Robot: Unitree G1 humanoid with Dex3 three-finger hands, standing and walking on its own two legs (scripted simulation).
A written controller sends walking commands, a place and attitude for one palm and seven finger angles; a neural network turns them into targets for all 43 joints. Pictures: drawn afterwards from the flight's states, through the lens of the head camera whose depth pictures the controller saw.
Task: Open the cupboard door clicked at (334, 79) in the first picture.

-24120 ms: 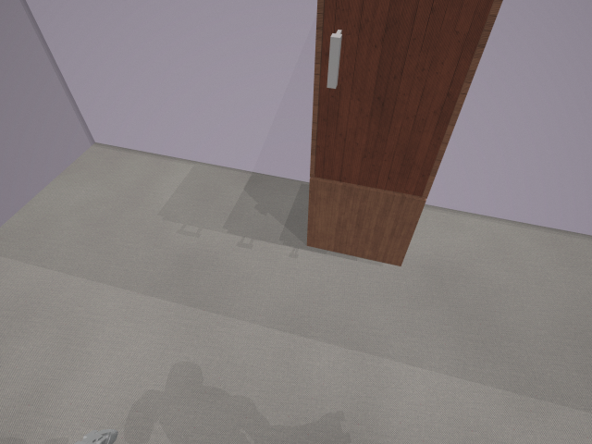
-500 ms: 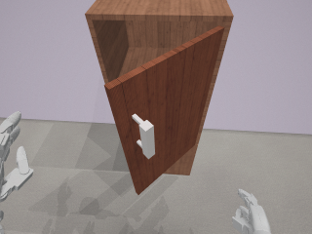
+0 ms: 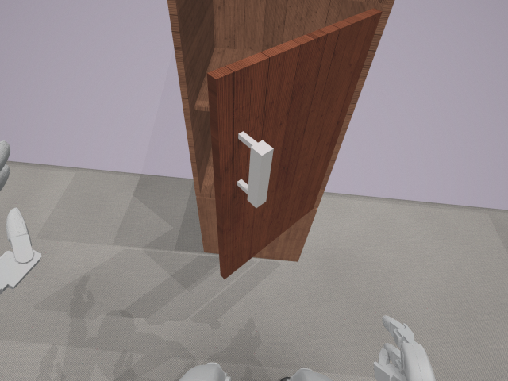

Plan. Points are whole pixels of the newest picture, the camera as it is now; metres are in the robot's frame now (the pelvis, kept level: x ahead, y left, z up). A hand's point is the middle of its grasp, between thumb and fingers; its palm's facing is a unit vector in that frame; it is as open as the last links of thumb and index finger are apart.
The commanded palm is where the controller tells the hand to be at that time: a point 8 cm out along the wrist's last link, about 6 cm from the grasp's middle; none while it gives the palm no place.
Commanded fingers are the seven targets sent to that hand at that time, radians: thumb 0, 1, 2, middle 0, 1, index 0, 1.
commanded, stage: step back with the hand held close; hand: left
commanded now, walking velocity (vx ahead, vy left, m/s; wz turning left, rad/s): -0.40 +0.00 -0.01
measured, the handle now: (251, 169) +0.42 +0.04 +0.10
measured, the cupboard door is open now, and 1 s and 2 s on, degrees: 47 47 47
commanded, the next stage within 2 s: stop stepping back and stand still in 0.34 s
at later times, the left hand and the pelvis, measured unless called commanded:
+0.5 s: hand (9, 328) +0.13 +0.23 +0.19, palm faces +0.30 -0.81 -0.51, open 7.4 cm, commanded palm +0.08 +0.28 +0.20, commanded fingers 0.00 0.90 0.90 -0.20 -0.30 -0.20 -0.30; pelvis -0.08 -0.01 +0.01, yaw -4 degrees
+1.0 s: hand out of the picture +0.05 +0.26 +0.18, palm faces +0.44 -0.79 -0.44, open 7.4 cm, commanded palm -0.01 +0.30 +0.20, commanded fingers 0.00 0.90 0.90 -0.20 -0.30 -0.20 -0.30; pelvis -0.15 +0.00 +0.02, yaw +0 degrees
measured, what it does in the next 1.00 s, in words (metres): walks backwards: right foot, then left foot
